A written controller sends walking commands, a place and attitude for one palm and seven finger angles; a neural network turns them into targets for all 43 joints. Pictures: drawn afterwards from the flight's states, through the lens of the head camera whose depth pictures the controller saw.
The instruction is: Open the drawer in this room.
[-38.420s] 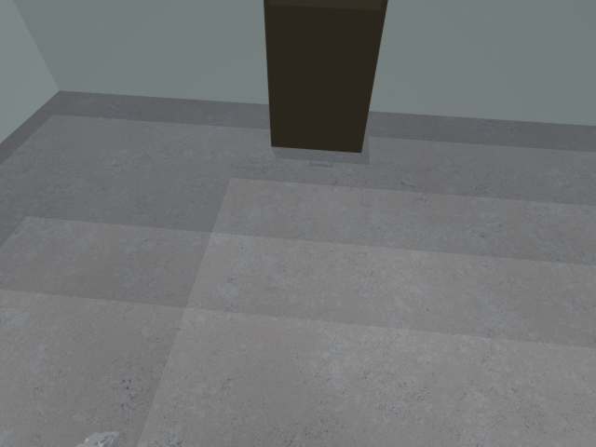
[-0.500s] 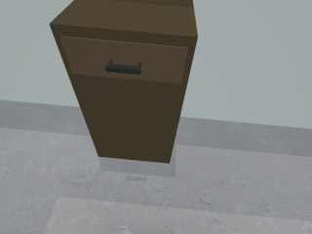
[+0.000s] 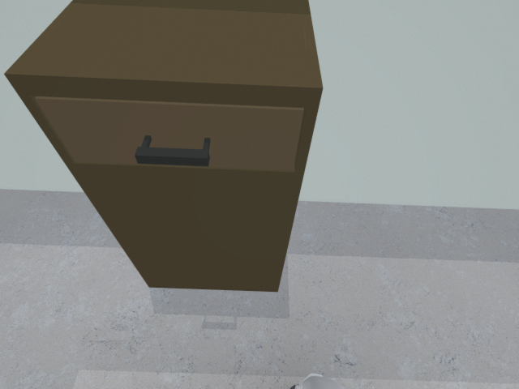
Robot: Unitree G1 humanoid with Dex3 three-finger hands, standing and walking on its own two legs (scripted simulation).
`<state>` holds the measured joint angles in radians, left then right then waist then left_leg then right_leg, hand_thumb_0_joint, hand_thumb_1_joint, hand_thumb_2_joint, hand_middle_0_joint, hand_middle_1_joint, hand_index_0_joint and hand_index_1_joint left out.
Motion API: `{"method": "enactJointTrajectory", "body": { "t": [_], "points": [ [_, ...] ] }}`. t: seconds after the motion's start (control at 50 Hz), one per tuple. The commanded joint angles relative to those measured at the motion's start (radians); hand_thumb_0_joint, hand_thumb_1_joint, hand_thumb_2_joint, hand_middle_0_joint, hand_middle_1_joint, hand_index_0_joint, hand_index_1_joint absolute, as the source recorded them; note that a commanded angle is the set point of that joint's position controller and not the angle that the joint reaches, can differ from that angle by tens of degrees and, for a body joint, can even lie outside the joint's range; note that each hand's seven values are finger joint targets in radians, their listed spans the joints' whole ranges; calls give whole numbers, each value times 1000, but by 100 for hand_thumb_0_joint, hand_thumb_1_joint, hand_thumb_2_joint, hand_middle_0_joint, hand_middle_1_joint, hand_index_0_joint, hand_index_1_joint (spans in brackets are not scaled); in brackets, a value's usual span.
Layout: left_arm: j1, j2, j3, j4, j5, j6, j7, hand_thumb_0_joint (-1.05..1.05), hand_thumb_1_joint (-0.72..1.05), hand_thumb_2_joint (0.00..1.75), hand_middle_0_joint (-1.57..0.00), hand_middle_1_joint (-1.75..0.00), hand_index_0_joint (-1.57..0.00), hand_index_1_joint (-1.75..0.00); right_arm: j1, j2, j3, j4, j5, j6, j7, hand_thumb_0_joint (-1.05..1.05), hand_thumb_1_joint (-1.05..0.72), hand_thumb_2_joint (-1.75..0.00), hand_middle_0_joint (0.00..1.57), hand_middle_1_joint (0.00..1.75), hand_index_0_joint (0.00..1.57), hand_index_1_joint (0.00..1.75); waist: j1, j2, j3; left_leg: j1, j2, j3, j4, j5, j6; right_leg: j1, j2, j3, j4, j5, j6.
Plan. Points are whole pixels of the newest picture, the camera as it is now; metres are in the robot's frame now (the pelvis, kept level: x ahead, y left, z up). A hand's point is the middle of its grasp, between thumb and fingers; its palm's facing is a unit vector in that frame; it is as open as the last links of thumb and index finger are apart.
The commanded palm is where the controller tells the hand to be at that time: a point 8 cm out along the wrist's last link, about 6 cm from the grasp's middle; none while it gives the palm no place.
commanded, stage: come to a stop and stand still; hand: left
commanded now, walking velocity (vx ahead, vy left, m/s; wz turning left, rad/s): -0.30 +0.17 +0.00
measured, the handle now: (175, 149) +0.51 +0.18 +0.04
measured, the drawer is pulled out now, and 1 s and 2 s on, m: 0.00 0.00 0.00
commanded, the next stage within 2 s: look again from close up in 1.54 s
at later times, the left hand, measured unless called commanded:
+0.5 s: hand out of the picture +0.02 +0.26 -0.19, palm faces +0.11 -0.97 -0.22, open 7.4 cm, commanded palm none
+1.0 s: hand out of the picture -0.04 +0.22 -0.17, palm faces +0.01 -0.98 -0.20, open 7.3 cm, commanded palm none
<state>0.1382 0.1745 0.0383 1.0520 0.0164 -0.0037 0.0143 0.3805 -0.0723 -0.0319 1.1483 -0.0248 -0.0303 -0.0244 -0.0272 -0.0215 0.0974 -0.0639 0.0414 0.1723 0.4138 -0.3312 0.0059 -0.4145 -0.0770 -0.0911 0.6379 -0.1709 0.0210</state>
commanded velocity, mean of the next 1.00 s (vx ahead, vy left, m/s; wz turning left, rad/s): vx -0.03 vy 0.04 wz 0.00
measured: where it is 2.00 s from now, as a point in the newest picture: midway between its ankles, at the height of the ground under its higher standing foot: outside the picture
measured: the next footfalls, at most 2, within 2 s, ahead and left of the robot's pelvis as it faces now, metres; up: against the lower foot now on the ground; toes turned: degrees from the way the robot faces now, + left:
right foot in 0.02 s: +0.12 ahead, -0.13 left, +0.00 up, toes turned -7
left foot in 0.42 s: +0.00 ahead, +0.15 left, +0.00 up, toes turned +4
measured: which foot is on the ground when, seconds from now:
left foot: down 0.00-0.04, up 0.06-0.40, down 0.42-1.00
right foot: up 0.00-0.00, down 0.02-0.42, up 0.44-0.76, down 0.78-1.00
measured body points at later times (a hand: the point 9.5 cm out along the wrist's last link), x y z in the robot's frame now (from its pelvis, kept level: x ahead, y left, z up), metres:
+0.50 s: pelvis -0.03 +0.04 -0.01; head -0.01 +0.08 +0.44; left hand +0.01 +0.31 -0.17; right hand +0.08 -0.21 -0.13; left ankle -0.04 +0.15 -0.74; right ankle +0.05 -0.11 -0.71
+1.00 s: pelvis -0.05 +0.05 +0.00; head -0.03 +0.05 +0.45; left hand -0.04 +0.27 -0.16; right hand -0.06 -0.16 -0.16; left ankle -0.04 +0.15 -0.74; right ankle -0.08 -0.06 -0.74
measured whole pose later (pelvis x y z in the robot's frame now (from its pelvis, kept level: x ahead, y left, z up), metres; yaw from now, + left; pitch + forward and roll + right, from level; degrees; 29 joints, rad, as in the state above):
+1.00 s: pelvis -0.05 +0.05 +0.00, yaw +0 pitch -1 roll +1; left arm 0.25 0.14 -0.01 1.14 0.01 0.01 0.05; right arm 0.28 -0.14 -0.01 1.15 -0.01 0.00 -0.02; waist -0.01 0.00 0.05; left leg -0.17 -0.02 0.08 0.38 -0.19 0.03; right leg -0.12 -0.01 -0.02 0.42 -0.27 0.00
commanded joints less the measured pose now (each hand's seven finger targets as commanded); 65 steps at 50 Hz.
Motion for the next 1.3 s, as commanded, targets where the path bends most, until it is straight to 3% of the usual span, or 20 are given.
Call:
{"method": "enactJointTrajectory", "body": {
  "t": [0.0, 0.02, 0.06, 0.1, 0.18, 0.28, 0.34, 0.36, 0.38, 0.4, 0.42, 0.44, 0.48, 0.58, 0.66, 0.72, 0.76, 0.8, 0.98, 1.28],
  "points": [
    [212, 168, 29, 4, 11, -17, 22, 0, 90, 90, -20, -30, -20, -30, 39, -135, -48, -46, 26, 12, -8, 0, -90, -90, 20, 30, 20, 30, 70, -50, -166, -213, 59, -40, 261, 223, -16, 417, -207, 168, -126, 849, -75],
    [243, 212, 40, 13, 5, -18, 24, 0, 90, 90, -20, -30, -20, -30, 70, -123, -53, -53, 32, 29, -5, 0, -90, -90, 20, 30, 20, 30, 72, -138, -187, -284, -33, -39, 449, -225, -37, 469, -351, 223, -143, 1125, -183],
    [187, 204, 50, -5, -3, -17, 36, 0, 90, 90, -20, -30, -20, -30, 3, -146, -57, -78, 32, 60, -11, 0, -90, -90, 20, 30, 20, 30, 83, -208, -228, -313, -25, -173, 704, -345, -34, 389, -404, 296, -203, 1027, -266],
    [113, 190, 52, -41, 1, -3, 45, 0, 90, 90, -20, -30, -20, -30, -59, -148, -55, -93, 24, 72, -5, 0, -90, -90, 20, 30, 20, 30, 75, -115, -182, -381, -15, -214, 808, -253, -41, 330, -352, 249, -207, 830, -241],
    [28, 182, 57, -96, 9, 4, 45, 0, 90, 90, -20, -30, -20, -30, -79, -151, -55, -126, 13, 98, 15, 0, -90, -90, 20, 30, 20, 30, 43, -147, -178, -353, -10, -198, 753, -136, -61, 188, -296, 162, -276, 459, -183],
    [19, 217, 64, -122, 26, 15, 26, 0, 90, 90, -20, -30, -20, -30, -119, -162, -44, -167, 14, 74, 27, 0, -90, -90, 20, 30, 20, 30, 54, -196, -152, -266, -20, -133, 462, -133, -49, 139, -246, 172, -337, 49, -161],
    [10, 226, 63, -121, 21, 24, 18, 0, 90, 90, -20, -30, -20, -30, -73, -176, -38, -167, 15, 57, 26, 0, -90, -90, 20, 30, 20, 30, 25, -189, -147, -135, -33, -97, 203, -40, -40, 76, -204, 170, -319, -118, -118],
    [4, 214, 58, -120, 15, 29, 17, 0, 90, 90, -20, -30, -20, -30, -34, -186, -38, -156, 17, 49, 26, 0, -90, -90, 20, 30, 20, 30, 3, -139, -149, -35, -21, -113, 49, 34, -37, 12, -180, 155, -253, -196, -84],
    [25, 164, 45, -130, 4, 38, 12, 0, 90, 90, -20, -30, -20, -30, -27, -245, -45, -164, 11, 39, 25, 0, -90, -90, 20, 30, 20, 30, -2, 73, -118, -32, 66, -247, -83, -34, -17, -80, -96, 101, -108, -282, -42],
    [42, 97, 32, -142, -3, 48, 9, 0, 90, 90, -20, -30, -20, -30, -79, -337, -63, -202, -2, 40, 23, 0, -90, -90, 20, 30, 20, 30, -1, 372, -32, -218, 276, -505, -256, -152, 42, -124, 29, 12, 90, -362, 14],
    [21, 118, 31, -137, 3, 61, 14, 0, 90, 90, -20, -30, -20, -30, -174, -353, -61, -234, -3, 46, 11, 0, -90, -90, 20, 30, 20, 30, 3, 372, 14, -408, 314, -552, -315, -194, 89, -53, 27, 113, 205, -351, 14],
    [28, 131, 39, -117, 7, 68, 11, 0, 90, 90, -20, -30, -20, -30, -241, -328, -51, -240, -7, 48, 5, 0, -90, -90, 20, 30, 20, 30, 37, 319, 39, -468, 262, -476, -319, -250, 91, 0, 33, 149, 286, -294, 3],
    [116, 132, 37, -71, 11, 55, -2, 0, 90, 90, -20, -30, -20, -30, -284, -281, -31, -239, -3, 35, -3, 0, -90, -90, 20, 30, 20, 30, 80, 223, 16, -344, 185, -357, -247, -103, 93, -41, 48, 131, 358, -224, 2],
    [114, 100, 4, -37, 1, 22, 4, 0, 90, 90, -20, -30, -20, -30, -138, -239, -22, -166, 13, 13, -17, 0, -90, -90, 20, 30, 20, 30, 31, 148, -108, 29, 185, -299, -140, 464, 134, -65, 25, 104, 209, -229, 25],
    [99, 75, -17, -9, -6, 15, 11, 0, 90, 90, -20, -30, -20, -30, -82, -236, -28, -113, 13, 16, -19, 0, -90, -90, 20, 30, 20, 30, 6, 131, -132, 86, 197, -316, -86, 666, 151, 70, 23, 72, -45, -256, 18],
    [196, 72, -24, 52, -7, 4, 22, 0, 90, 90, -20, -30, -20, -30, -99, -217, -21, -92, 26, 12, -19, 0, -90, -90, 20, 30, 20, 30, 43, 71, -163, 17, 141, -281, -33, 532, 84, 258, 1, 85, -317, -7, 8],
    [174, 99, -27, 63, -7, -3, 29, 0, 90, 90, -20, -30, -20, -30, -100, -174, -11, -87, 32, 10, -9, 0, -90, -90, 20, 30, 20, 30, 22, 1, -88, -101, 69, -236, -52, 319, 21, 293, -87, 154, -310, 150, -34],
    [167, 87, -27, 68, -8, -11, 28, 0, 90, 90, -20, -30, -20, -30, -101, -173, -6, -73, 22, 15, -10, 0, -90, -90, 20, 30, 20, 30, 16, -137, -85, -53, 52, -212, -52, 295, 9, 243, -72, 164, -289, 170, -49],
    [178, 55, -30, 67, -10, -3, 30, 0, 90, 90, -20, -30, -20, -30, -63, -149, 10, -18, 20, 13, -8, 0, -90, -90, 20, 30, 20, 30, 29, 17, 13, -107, 56, -218, -125, 117, 11, 199, -41, 151, -339, -69, -37],
    [219, 31, -33, 70, -11, -14, 30, 0, 90, 90, -20, -30, -20, -30, -28, -131, 12, -10, 21, 8, -14, 0, -90, -90, 20, 30, 20, 30, 26, 6, -13, -69, 64, -208, -95, 201, 13, 197, -36, 156, -345, -6, -41]
  ]
}}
